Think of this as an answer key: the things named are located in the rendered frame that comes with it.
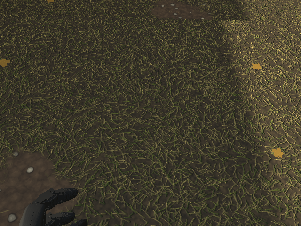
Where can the left robot hand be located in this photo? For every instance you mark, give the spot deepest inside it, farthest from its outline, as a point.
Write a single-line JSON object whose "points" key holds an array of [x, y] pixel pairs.
{"points": [[35, 213]]}

